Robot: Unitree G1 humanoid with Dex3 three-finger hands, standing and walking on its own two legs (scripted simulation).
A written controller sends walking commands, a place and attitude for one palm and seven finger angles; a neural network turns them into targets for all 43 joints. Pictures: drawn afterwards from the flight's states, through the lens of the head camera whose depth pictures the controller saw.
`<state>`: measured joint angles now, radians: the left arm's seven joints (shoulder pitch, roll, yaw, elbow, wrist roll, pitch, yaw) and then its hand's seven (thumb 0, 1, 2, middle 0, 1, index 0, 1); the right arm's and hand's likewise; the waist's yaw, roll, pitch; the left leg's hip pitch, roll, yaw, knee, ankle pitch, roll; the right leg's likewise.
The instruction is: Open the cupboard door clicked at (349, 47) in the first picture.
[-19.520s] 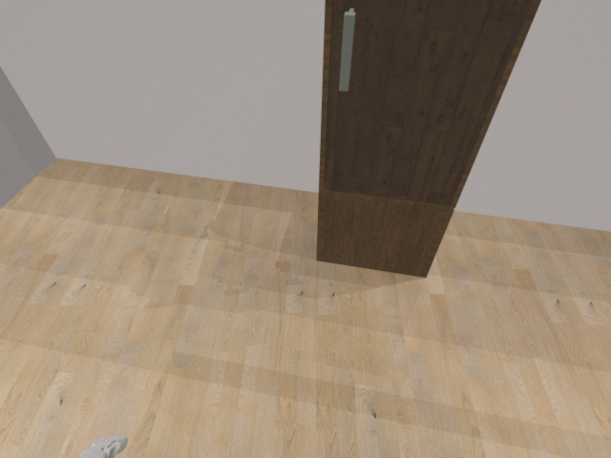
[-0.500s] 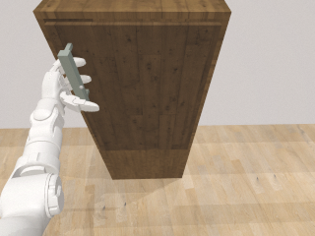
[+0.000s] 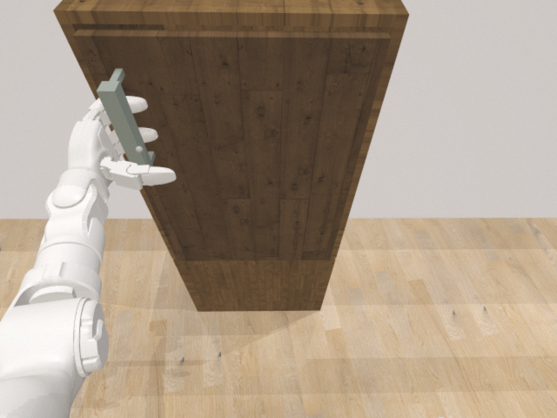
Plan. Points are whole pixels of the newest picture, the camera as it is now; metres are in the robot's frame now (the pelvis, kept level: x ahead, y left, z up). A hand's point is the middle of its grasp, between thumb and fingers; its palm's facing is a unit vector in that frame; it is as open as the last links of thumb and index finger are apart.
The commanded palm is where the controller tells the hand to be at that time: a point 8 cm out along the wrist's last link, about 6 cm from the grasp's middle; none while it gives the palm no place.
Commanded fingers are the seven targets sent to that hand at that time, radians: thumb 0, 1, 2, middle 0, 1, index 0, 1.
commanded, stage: close the thumb around the handle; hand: left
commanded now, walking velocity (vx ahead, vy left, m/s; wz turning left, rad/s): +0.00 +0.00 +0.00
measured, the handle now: (133, 128) +0.51 +0.22 +0.13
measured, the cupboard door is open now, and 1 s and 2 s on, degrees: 0 11 40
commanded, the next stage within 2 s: pull the door open along its arc in 0.50 s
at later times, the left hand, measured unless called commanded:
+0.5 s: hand (139, 147) +0.46 +0.20 +0.14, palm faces +0.02 -1.00 +0.01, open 5.7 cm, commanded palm +0.43 +0.25 +0.14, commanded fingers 0.00 0.90 0.90 -0.40 -1.35 -0.40 -1.35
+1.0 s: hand (136, 184) +0.39 +0.19 +0.14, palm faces -0.02 -1.00 +0.00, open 6.1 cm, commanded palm +0.34 +0.24 +0.14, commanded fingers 0.00 0.90 0.90 -0.40 -1.35 -0.40 -1.35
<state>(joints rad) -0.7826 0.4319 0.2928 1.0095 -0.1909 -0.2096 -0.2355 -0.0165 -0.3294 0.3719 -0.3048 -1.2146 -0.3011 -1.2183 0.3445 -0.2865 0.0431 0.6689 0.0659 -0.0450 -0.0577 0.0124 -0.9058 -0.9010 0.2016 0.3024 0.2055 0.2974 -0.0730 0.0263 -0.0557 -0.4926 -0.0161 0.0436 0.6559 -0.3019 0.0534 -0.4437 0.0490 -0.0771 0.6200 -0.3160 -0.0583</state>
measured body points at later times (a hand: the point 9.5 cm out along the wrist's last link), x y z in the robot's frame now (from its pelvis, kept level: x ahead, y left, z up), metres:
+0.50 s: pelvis +0.01 +0.01 +0.00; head +0.05 +0.01 +0.45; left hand +0.45 +0.25 +0.14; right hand +0.09 -0.25 -0.11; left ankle +0.01 +0.09 -0.72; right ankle +0.00 -0.08 -0.72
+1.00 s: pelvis +0.02 +0.01 +0.01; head +0.02 +0.00 +0.46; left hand +0.38 +0.24 +0.14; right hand +0.12 -0.24 -0.10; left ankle +0.01 +0.09 -0.72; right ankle +0.00 -0.08 -0.72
